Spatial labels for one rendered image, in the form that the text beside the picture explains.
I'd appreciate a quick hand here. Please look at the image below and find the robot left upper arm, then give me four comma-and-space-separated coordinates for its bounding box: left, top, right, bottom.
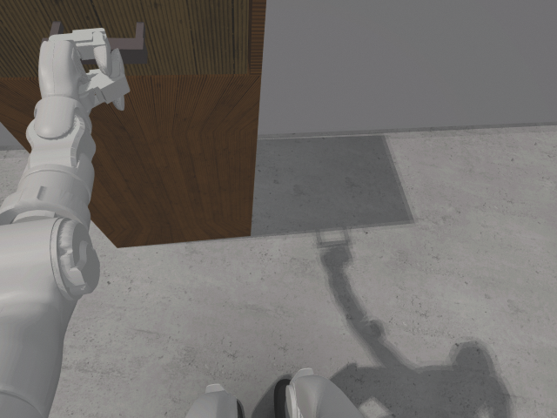
0, 217, 100, 418

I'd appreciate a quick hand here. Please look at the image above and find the drawer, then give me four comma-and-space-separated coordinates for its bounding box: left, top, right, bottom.
0, 0, 249, 78

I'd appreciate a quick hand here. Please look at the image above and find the robot left forearm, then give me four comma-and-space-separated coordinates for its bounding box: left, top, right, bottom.
0, 96, 96, 232

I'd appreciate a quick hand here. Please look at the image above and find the handle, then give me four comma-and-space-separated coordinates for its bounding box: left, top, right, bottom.
39, 21, 148, 64

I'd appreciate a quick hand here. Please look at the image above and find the robot right shin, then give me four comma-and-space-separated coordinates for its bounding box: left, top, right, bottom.
285, 368, 314, 418

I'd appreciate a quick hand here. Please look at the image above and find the left robot hand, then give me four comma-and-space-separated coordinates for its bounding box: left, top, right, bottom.
38, 28, 130, 116

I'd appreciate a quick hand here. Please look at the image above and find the robot right thigh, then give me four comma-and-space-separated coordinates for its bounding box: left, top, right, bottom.
285, 375, 363, 418

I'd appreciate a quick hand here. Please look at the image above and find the cabinet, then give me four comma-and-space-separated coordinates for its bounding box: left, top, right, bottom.
0, 0, 266, 248

